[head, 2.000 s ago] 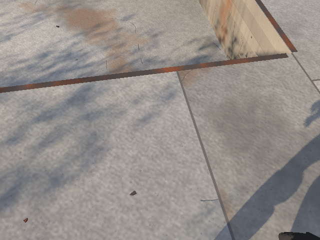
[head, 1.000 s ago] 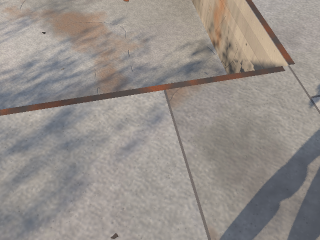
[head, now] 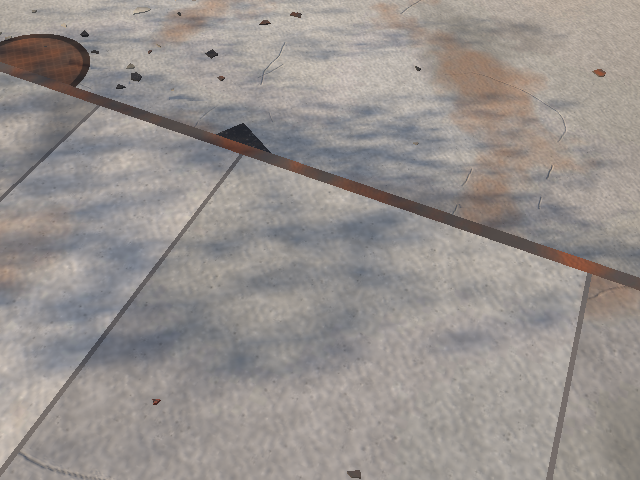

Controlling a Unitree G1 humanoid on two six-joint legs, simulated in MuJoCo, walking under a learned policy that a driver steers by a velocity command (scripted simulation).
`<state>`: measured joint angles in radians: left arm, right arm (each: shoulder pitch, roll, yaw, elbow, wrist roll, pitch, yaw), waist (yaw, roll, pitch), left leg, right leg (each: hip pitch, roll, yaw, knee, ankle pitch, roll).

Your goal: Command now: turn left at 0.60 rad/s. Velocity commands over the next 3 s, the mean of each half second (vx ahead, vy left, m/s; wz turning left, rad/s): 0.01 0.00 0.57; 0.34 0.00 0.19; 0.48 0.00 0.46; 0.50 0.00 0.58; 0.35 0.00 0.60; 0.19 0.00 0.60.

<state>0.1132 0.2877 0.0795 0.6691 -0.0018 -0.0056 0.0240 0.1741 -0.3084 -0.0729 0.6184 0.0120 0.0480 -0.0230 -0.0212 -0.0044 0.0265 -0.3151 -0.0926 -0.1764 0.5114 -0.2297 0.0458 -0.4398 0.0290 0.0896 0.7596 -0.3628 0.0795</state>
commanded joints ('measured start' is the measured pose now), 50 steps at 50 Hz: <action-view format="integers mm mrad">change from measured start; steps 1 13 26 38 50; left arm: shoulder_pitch -19 -7 27 -38 -132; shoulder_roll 94 109 7 89 103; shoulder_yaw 27 21 -21 14 -4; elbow -79 -85 -51 -7 -68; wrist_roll -8 19 29 -7 -18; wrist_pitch -29 -7 -4 -64 -108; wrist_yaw -11 20 -30 -36 -84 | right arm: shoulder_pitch -36 -2 240 189 264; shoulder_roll -177 -105 -183 -112 -173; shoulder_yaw -51 -51 -60 -11 -32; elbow -72 -54 -30 25 120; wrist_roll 7 21 13 -13 12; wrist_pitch -7 13 -3 -118 -95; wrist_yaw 3 3 17 11 6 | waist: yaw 2 27 -31 -24 -19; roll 176 -144 243 106 125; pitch -116 -55 -159 33 67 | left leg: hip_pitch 148 -314 478 312 350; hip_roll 247 64 354 296 351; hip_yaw -340 109 -184 -52 -40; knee -96 654 -157 -401 -271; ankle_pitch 305 -170 12 -20 342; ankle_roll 178 -158 81 147 132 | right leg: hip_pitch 27 332 -175 -356 -106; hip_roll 20 -261 -137 -123 -49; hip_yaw -1 45 -237 -61 -94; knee -119 -431 150 100 -246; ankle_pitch -13 492 -297 347 281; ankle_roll -16 -290 -67 -32 -107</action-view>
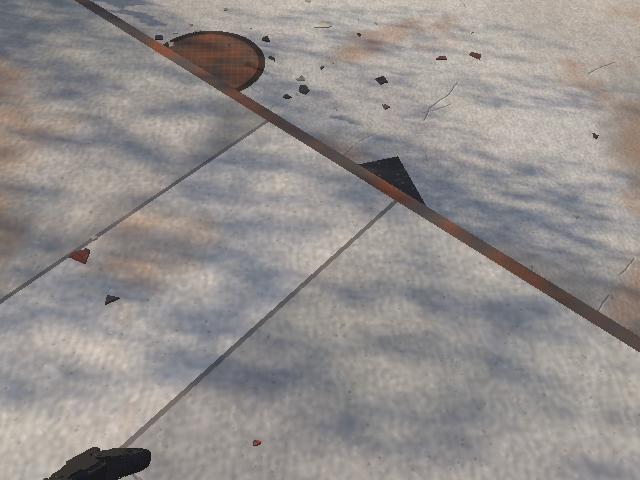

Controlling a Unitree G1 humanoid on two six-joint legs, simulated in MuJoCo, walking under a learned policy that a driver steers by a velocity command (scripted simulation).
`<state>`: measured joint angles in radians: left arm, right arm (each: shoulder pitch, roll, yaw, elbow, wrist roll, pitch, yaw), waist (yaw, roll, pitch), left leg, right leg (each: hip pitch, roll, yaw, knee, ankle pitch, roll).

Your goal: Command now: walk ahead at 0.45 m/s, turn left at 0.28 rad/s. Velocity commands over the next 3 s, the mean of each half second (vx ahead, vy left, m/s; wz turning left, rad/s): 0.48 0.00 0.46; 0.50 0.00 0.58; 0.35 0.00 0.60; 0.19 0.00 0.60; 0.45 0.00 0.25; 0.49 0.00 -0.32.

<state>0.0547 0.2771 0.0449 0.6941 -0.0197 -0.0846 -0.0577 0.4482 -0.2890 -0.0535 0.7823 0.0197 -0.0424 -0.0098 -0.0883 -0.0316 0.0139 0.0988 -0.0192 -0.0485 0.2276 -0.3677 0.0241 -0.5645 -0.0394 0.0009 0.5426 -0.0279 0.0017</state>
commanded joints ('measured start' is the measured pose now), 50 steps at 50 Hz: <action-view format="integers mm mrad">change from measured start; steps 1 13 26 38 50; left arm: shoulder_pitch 9 145 231 151 -81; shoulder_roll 139 101 227 142 143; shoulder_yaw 44 43 78 31 29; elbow -76 33 93 -16 -88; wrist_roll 1 29 -10 34 10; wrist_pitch -30 -49 22 -22 -36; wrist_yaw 6 41 66 52 28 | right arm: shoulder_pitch -29 -105 -378 -206 -94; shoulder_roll -198 -61 -68 -138 -166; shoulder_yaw -52 -30 -26 -51 -61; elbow -45 -103 -248 -213 -134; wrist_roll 2 10 2 -10 7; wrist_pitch -1 27 9 -29 -2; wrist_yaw -8 -4 67 24 -12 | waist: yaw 101 76 123 111 41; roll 159 -48 -32 58 153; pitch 20 21 53 -61 -4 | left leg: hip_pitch -78 -740 -694 -249 -259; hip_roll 250 154 52 182 156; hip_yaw -147 -74 129 -309 -357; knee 113 927 409 4 145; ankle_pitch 665 141 253 454 218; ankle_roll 134 -20 61 284 170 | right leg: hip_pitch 156 403 682 -43 114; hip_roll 50 -227 -246 -77 27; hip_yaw -30 72 -211 70 91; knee -53 -412 -251 554 -30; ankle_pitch -63 -24 557 -253 11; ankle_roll -51 -195 -133 34 32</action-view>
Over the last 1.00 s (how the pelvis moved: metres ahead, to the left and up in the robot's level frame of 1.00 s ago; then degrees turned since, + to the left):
0.14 0.06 -0.01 21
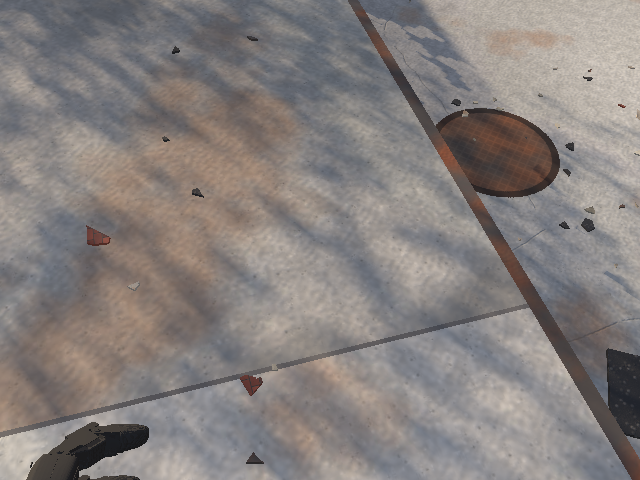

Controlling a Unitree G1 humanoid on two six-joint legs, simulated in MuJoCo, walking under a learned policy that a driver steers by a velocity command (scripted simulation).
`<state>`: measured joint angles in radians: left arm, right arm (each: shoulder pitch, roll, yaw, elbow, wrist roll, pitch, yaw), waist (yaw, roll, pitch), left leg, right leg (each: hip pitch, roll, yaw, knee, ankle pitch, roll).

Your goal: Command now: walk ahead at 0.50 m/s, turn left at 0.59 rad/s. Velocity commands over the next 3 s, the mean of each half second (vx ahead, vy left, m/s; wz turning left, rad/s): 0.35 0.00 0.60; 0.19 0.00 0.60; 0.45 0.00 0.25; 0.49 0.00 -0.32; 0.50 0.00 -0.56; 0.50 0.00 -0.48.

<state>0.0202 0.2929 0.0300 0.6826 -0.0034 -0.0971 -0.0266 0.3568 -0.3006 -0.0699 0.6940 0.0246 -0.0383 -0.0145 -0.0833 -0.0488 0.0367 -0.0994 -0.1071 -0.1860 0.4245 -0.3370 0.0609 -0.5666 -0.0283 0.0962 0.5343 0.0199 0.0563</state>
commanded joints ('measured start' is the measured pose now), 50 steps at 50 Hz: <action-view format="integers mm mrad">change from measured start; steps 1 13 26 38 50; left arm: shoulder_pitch -6 171 138 137 239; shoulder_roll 136 106 187 100 198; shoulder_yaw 51 58 82 34 81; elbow -68 22 63 14 3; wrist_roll -8 15 -47 10 29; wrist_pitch -28 -14 60 92 27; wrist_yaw -2 23 50 42 36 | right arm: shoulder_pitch -14 -86 -81 -211 -218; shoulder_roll -152 -70 -137 -171 -134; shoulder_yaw -45 -22 -65 -54 -35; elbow -47 -118 -151 -194 -225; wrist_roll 1 -5 -19 -17 -4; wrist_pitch -2 27 39 46 20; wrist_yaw -7 0 56 -10 9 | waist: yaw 59 83 20 100 111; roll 187 -55 -10 156 -148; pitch -31 -9 -134 -192 45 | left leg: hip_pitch -55 -561 -163 -188 -849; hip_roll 245 189 66 229 78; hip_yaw -238 92 254 -179 -8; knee -17 690 39 -137 644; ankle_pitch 203 20 291 85 -94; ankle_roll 123 -89 33 195 -28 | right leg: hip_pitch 163 427 516 107 498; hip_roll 19 -220 -187 20 -367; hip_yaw -14 18 -260 -36 516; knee -33 -306 109 361 -362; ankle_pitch -83 253 461 -377 -829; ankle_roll -40 -245 -146 17 -274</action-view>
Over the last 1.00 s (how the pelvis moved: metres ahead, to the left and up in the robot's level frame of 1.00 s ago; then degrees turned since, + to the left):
0.54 0.09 0.00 32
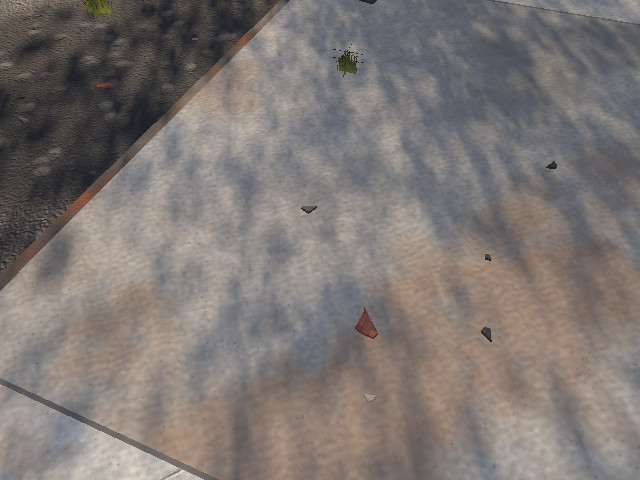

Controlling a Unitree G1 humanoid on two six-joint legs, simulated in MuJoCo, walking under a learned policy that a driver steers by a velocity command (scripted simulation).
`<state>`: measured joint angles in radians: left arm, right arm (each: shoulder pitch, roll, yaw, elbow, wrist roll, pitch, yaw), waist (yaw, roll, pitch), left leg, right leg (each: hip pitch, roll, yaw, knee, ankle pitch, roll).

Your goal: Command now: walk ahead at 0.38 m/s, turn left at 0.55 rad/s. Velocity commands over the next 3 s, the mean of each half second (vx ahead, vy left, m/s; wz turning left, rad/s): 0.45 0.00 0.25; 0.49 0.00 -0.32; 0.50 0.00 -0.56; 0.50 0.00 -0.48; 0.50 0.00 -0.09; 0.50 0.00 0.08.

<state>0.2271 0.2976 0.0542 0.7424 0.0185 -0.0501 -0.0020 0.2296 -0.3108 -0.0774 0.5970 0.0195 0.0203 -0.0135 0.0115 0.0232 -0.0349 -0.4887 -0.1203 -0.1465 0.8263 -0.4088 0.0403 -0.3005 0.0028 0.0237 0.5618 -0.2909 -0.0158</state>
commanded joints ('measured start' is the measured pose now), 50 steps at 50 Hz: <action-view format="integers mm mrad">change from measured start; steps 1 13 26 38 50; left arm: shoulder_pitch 12 201 97 -163 105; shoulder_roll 147 171 107 32 164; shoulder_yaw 44 40 17 -11 52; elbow -60 29 -19 -113 -139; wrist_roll -8 -33 -37 -40 -31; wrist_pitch -23 -19 -49 -19 -12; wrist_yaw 17 10 -4 -43 -30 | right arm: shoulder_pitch -50 -264 19 72 -28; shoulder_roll -129 11 -58 -128 -109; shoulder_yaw -32 27 3 -20 14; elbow -92 -98 37 159 60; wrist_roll -6 4 -26 -14 4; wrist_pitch -39 -85 -97 -126 -167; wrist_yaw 11 58 38 14 25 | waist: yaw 4 105 -22 -74 57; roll -190 -159 85 1 -16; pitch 117 138 -4 137 -97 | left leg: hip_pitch -437 -153 446 432 -278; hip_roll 98 156 348 358 177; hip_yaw -36 172 -148 207 38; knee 271 -147 -614 -714 467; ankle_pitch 46 328 282 467 14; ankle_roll -24 -68 200 135 -22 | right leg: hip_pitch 234 211 -397 -370 412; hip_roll -338 -243 -162 -97 -245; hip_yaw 484 47 42 12 519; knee -382 -416 612 89 -263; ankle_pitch -424 157 20 412 81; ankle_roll -162 -150 7 -4 -301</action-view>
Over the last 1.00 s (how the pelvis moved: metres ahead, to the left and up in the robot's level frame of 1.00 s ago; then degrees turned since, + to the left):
0.34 0.00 -0.01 35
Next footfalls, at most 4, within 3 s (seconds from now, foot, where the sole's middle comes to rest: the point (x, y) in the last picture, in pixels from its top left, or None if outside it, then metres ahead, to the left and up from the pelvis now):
0.38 left None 0.27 0.18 -0.77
0.90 right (366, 442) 0.61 -0.03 -0.77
1.38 left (300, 326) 0.91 0.12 -0.77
1.90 right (446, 286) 1.03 -0.26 -0.77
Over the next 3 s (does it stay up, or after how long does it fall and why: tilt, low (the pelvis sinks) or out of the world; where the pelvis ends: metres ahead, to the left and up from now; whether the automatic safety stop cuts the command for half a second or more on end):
stays up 1.43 -0.47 -0.01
